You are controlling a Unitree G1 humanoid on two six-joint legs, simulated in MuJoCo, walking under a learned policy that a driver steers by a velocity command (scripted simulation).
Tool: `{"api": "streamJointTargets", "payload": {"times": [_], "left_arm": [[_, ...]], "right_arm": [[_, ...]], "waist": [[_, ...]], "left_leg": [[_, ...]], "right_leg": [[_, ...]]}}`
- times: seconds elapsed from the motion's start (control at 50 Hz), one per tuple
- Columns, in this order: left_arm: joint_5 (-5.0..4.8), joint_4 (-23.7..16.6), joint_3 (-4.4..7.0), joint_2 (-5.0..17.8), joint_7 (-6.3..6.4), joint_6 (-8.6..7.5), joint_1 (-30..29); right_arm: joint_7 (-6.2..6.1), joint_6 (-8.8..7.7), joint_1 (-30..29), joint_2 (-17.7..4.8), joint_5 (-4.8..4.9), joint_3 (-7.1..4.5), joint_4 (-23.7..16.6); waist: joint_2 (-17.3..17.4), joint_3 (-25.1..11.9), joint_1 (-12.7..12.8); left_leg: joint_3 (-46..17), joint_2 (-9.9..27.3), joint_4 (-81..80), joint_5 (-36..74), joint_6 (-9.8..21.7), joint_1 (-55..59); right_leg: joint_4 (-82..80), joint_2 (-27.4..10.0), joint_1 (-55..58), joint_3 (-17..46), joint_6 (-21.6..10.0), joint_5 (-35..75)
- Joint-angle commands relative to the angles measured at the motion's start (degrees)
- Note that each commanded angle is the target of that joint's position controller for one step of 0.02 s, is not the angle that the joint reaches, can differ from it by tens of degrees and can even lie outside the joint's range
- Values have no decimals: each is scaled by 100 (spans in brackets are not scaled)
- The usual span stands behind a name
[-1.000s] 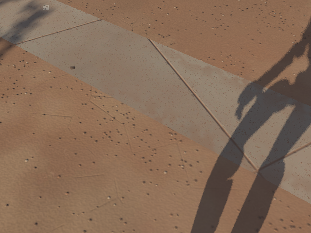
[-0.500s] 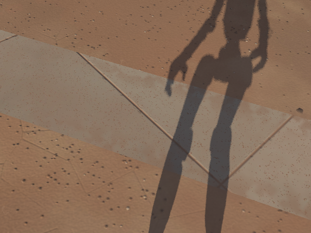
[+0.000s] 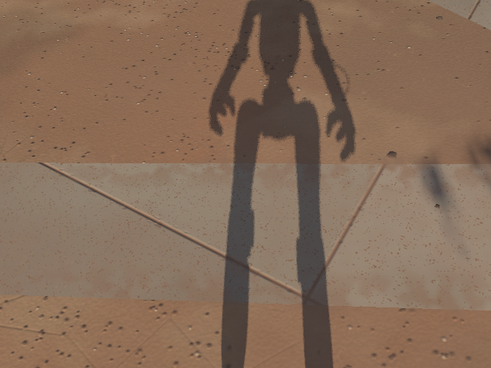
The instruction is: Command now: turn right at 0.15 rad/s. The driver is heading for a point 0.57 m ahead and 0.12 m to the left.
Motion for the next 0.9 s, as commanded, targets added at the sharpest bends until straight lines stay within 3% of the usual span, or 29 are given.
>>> {"api": "streamJointTargets", "payload": {"times": [0.02, 0.1, 0.14, 0.16, 0.18, 0.2, 0.22, 0.24, 0.3, 0.36, 0.46, 0.72, 0.74, 0.78, 0.82, 0.84, 0.88, 0.9], "left_arm": [[-27, -201, 138, 691, 56, -132, -35], [17, 6, 154, 776, 83, -112, 43], [-50, 82, 149, 769, 112, -114, -126], [-65, 100, 105, 640, 114, -151, -78], [-47, 124, 88, 532, 87, -179, 103], [-72, 254, 80, 419, 59, -142, 195], [-26, 405, 102, 600, 71, -123, 92], [-30, 496, 146, 689, 74, -119, 29], [-42, 708, 147, 624, 59, -146, 60], [-55, 996, 129, 545, 88, -162, 132], [-58, 1374, 117, 526, 114, -158, 239], [-63, 2018, 23, 379, 159, -159, 553], [-60, 2057, 18, 362, 159, -154, 618], [-43, 2036, 84, 489, 150, -112, 657], [8, 1927, 94, 397, 103, -91, 551], [26, 1847, 69, 245, 77, -121, 441], [96, 1700, 25, 11, 6, -234, 284], [102, 1634, 56, 133, -20, -295, 223]], "right_arm": [[-18, -33, 1, -240, 26, -40, -234], [-128, -35, 2, -230, 81, 0, -149], [-182, -119, 310, -132, 70, 51, 23], [-211, -198, 358, -262, 4, 46, 74], [-222, -276, 360, -534, -67, 28, 67], [-169, -290, -72, -616, 61, 6, 120], [-104, -326, -205, -325, 59, 72, 87], [-86, -352, -125, -275, 52, 88, 150], [-149, -371, 64, -305, 61, 86, 401], [-161, -367, 35, -233, 48, 103, 549], [-176, -372, 18, -202, 43, 121, 824], [-201, -383, 216, 21, 45, 235, 1420], [-200, -377, 297, 23, 39, 234, 1466], [-190, -323, 361, -164, 23, 151, 1459], [-161, -281, 485, -183, 9, 114, 1434], [-161, -288, 657, -178, 11, 96, 1470], [-178, -332, 892, -372, -6, -19, 1585], [-167, -364, 852, -380, 1, -47, 1569]], "waist": [[-935, -353, 116], [-1038, -314, 232], [-797, -382, -11], [-571, -490, 13], [-136, -546, 212], [528, -198, 434], [332, -91, 277], [233, -31, 174], [137, -21, 139], [-107, 53, 119], [-222, 104, 124], [-214, 172, 168], [-203, 52, 165], [-106, 194, 147], [22, 661, 71], [169, 737, -8], [681, 618, -54], [579, 573, -31]], "left_leg": [[-121, 33, -439, -98, -41, 114], [-49, -111, -1619, -162, 42, 680], [-79, -55, -2911, 1110, 113, 1492], [-460, 277, -3159, 1730, 155, 2033], [-969, 833, -3092, 2523, 246, 2323], [-1010, 849, -2979, 2373, 433, 1429], [-923, 726, -3084, 1957, 384, 1190], [-789, 590, -3128, 1692, 307, 1148], [-695, 465, -3175, 1467, 285, 1298], [-710, 476, -3202, 1266, 326, 1367], [-723, 458, -3253, 1067, 367, 1344], [-711, 391, -3266, 982, 382, 1204], [-698, 335, -3290, 488, 398, 1229], [-755, 199, -3192, -1163, 566, 988], [-1175, 380, -3350, -2241, 801, 739], [-1536, 598, -3523, -2368, 930, 915], [-2445, 1360, -4123, -2332, 1291, 1320], [-2564, 1521, -4274, -2158, 1378, 1216]], "right_leg": [[-519, -1282, 543, 864, -769, 2533], [-334, -1337, 480, 1157, -813, 2312], [-158, -1202, 188, 1133, -554, 2062], [-138, -1087, -133, 1147, -305, 1605], [25, -769, -386, 913, -132, 1027], [-379, -357, -12, 587, -42, 387], [-380, -403, 285, 612, 2, 462], [-337, -448, 344, 643, -24, 596], [-374, -553, 279, 703, -37, 795], [-512, -530, 136, 698, 19, 598], [-617, -539, 96, 705, 57, 466], [-632, -581, 75, 677, 65, 363], [-627, -520, 97, 644, 49, -101], [-322, -276, -255, 509, -99, -1688], [-16, -175, -930, 505, -207, -2498], [295, -105, -1227, 399, -185, -2267], [1300, 10, -1447, -244, -52, -966], [1552, -139, -1412, -236, -45, -882]]}}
